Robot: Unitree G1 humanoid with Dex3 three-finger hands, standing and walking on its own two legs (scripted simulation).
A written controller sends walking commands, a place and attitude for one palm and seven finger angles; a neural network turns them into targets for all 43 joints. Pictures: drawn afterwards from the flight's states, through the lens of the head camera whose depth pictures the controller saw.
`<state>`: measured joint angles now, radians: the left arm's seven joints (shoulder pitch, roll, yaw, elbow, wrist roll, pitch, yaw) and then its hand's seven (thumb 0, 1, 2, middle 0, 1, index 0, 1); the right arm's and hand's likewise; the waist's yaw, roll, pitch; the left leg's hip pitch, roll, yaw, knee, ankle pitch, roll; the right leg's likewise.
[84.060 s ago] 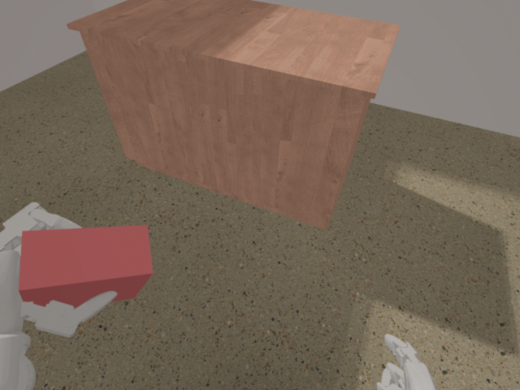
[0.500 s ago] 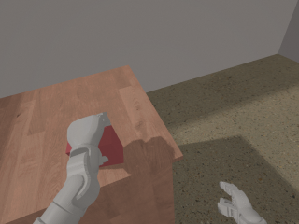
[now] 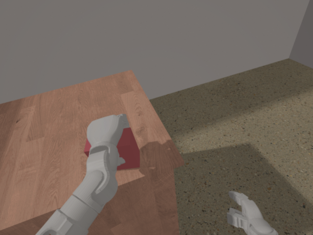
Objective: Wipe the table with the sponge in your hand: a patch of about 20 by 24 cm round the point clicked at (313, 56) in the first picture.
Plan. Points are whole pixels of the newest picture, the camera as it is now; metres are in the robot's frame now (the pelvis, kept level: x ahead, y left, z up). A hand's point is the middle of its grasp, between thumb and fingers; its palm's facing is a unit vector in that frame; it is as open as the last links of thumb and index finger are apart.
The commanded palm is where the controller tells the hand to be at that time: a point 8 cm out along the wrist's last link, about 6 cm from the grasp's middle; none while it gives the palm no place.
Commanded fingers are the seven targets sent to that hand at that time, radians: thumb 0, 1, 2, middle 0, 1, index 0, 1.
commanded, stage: wipe forward along the third lane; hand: left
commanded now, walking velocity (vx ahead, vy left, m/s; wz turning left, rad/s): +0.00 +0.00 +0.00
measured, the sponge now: (116, 155) +0.32 +0.16 +0.06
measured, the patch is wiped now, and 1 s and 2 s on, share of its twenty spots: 0.85 0.90 0.95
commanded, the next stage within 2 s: wipe back along the third lane in 1.58 s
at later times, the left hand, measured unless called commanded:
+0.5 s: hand (120, 127) +0.37 +0.15 +0.11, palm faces +0.02 -0.08 -1.00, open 9.8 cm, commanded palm +0.35 +0.18 +0.14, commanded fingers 0.00 0.10 1.30 -1.20 -1.60 -1.20 -1.60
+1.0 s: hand (117, 118) +0.42 +0.18 +0.11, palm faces -0.02 -0.06 -1.00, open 9.8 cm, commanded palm +0.39 +0.20 +0.14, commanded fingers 0.00 0.10 1.30 -1.20 -1.60 -1.20 -1.60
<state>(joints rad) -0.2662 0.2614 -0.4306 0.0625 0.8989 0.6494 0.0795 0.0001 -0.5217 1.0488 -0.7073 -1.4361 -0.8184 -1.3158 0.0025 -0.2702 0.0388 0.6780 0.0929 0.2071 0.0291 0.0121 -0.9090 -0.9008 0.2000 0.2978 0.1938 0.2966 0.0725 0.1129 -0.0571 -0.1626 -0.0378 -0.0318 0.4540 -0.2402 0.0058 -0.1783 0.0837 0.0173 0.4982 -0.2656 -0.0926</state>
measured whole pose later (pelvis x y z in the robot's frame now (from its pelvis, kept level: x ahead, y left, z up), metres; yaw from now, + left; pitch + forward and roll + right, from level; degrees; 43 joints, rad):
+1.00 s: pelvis +0.00 +0.00 +0.00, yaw -1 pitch +3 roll +1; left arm -0.71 0.26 -0.27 0.75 0.92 0.52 0.08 0.01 -0.57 1.07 -0.77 -1.40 -0.84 -1.33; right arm 0.12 -0.28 0.04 0.73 0.10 0.20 -0.04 0.01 -0.91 -0.90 0.20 0.30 0.19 0.30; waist 0.00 0.08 -0.11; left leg -0.28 -0.02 -0.02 0.44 -0.23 0.00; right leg -0.29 0.10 0.03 0.47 -0.24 -0.10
